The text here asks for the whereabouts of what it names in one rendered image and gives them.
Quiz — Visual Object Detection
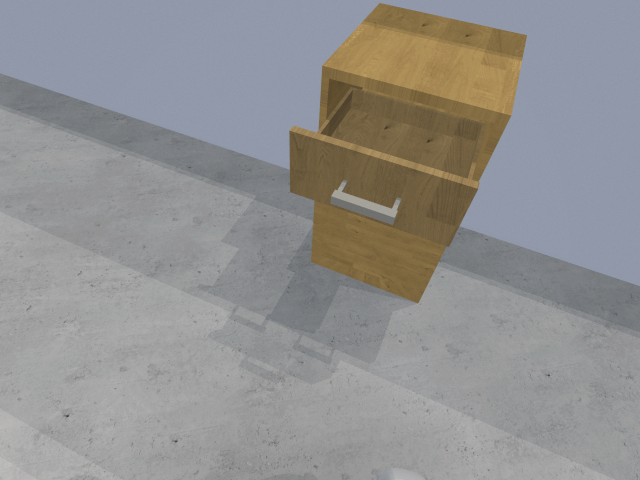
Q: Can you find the handle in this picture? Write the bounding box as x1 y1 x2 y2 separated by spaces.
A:
330 180 401 225

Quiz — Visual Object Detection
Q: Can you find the drawer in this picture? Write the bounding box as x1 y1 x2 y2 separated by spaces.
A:
289 87 487 247

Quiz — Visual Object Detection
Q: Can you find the cabinet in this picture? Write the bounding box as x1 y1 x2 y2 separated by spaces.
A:
311 3 527 303

